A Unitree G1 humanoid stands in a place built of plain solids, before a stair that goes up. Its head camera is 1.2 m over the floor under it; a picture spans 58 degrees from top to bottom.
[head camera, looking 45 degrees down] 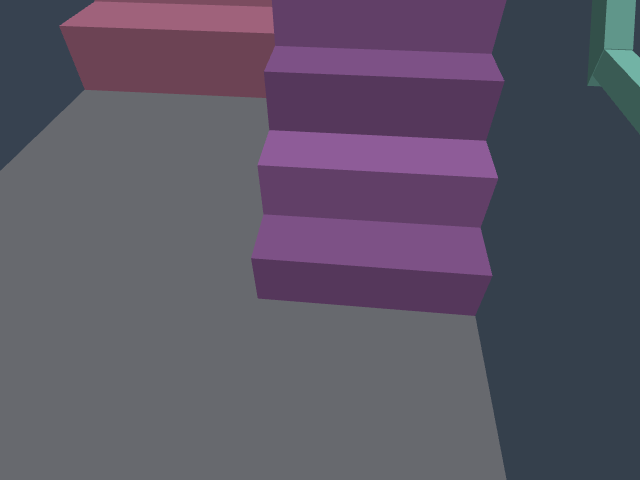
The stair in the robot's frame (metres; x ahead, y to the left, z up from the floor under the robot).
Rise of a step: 0.20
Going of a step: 0.21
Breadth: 0.74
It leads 5 degrees to the right of straight ahead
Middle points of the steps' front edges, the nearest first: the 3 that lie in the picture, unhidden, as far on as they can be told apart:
0.88 -0.15 0.21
1.09 -0.17 0.41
1.30 -0.19 0.61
